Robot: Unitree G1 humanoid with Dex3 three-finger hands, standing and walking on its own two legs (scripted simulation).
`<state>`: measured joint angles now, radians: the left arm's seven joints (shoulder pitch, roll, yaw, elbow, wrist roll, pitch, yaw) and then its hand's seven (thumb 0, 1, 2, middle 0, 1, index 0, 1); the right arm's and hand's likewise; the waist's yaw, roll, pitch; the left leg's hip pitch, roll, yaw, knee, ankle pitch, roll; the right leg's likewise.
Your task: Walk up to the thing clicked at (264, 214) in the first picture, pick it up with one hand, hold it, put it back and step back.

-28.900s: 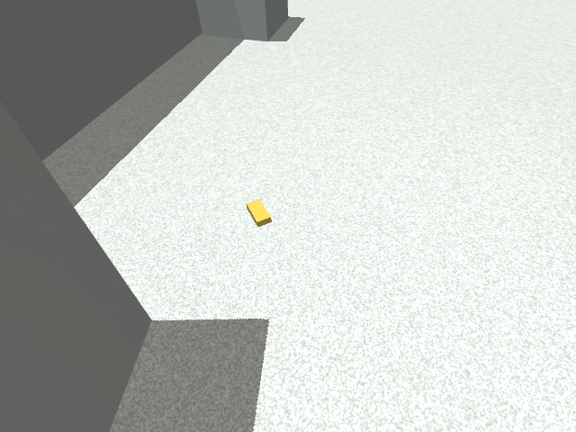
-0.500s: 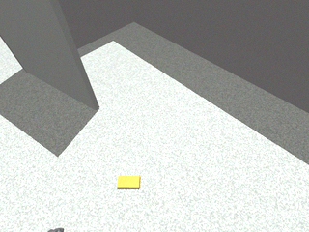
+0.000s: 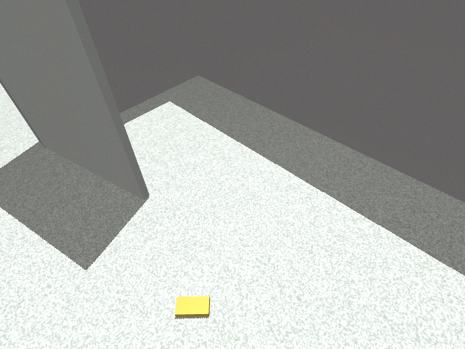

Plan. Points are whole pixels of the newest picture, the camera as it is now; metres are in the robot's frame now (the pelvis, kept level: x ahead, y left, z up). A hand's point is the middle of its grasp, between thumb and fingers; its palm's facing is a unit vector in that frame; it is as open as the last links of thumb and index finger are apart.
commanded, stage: stand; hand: left
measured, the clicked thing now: (192, 306) +0.48 +0.21 -0.76
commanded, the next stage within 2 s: none
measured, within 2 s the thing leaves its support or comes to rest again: neither
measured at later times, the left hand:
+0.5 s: hand out of the picture +0.07 +0.25 -0.15, palm faces -0.01 -0.94 -0.34, open 7.4 cm
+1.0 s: hand out of the picture +0.07 +0.25 -0.15, palm faces +0.00 -0.94 -0.34, open 7.4 cm
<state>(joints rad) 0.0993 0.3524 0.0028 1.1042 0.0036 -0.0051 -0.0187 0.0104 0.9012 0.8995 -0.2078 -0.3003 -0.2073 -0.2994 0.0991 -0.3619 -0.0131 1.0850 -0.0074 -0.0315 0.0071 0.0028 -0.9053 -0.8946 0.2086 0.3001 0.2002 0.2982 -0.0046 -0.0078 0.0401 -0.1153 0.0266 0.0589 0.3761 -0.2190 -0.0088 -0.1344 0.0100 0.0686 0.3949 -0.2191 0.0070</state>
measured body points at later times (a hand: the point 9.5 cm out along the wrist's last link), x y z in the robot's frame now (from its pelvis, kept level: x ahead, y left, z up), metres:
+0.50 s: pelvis +0.00 +0.00 +0.00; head +0.01 +0.00 +0.45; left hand +0.07 +0.30 -0.13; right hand +0.08 -0.30 -0.13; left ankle -0.01 +0.12 -0.74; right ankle +0.00 -0.13 -0.74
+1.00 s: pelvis +0.00 +0.00 +0.00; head +0.02 +0.00 +0.45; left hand +0.07 +0.30 -0.13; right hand +0.09 -0.30 -0.13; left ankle -0.01 +0.12 -0.74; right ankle +0.00 -0.13 -0.74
